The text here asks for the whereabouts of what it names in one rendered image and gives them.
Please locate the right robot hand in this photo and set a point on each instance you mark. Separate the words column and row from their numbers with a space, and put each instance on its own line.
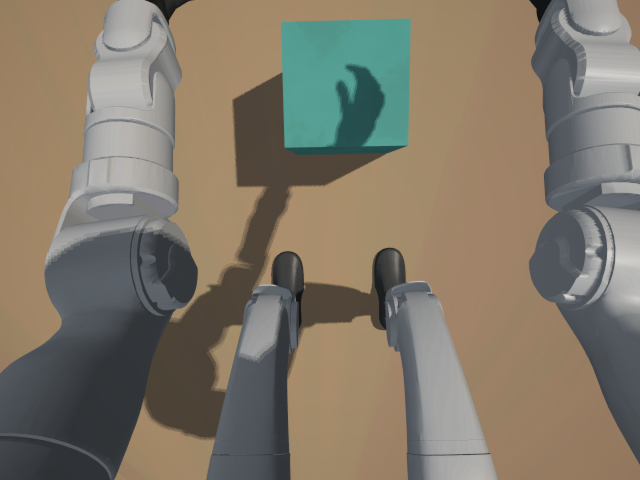
column 541, row 6

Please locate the left robot forearm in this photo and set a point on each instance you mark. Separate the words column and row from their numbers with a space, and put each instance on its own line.
column 129, row 131

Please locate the right robot foot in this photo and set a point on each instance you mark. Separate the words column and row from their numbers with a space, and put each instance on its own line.
column 389, row 271

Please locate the right robot forearm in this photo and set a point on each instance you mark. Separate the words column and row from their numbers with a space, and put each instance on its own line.
column 590, row 76

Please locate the left robot hand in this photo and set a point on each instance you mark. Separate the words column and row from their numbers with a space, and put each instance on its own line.
column 168, row 7

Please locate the carton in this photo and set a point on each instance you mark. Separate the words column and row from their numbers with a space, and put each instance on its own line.
column 346, row 86

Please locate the right robot upper arm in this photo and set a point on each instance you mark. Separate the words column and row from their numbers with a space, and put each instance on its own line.
column 587, row 261

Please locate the right robot thigh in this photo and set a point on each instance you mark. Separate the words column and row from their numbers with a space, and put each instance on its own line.
column 445, row 440

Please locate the left robot upper arm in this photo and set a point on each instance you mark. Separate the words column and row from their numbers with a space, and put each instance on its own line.
column 68, row 408

